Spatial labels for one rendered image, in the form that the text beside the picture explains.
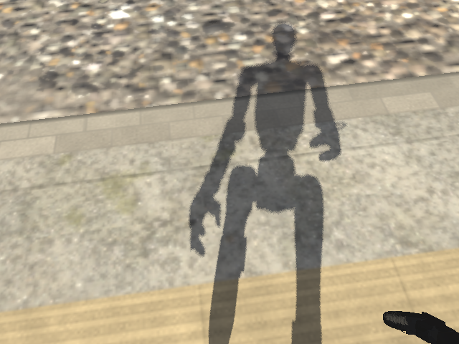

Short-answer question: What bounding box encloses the robot right hand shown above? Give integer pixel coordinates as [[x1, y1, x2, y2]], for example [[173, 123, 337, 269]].
[[383, 311, 459, 344]]

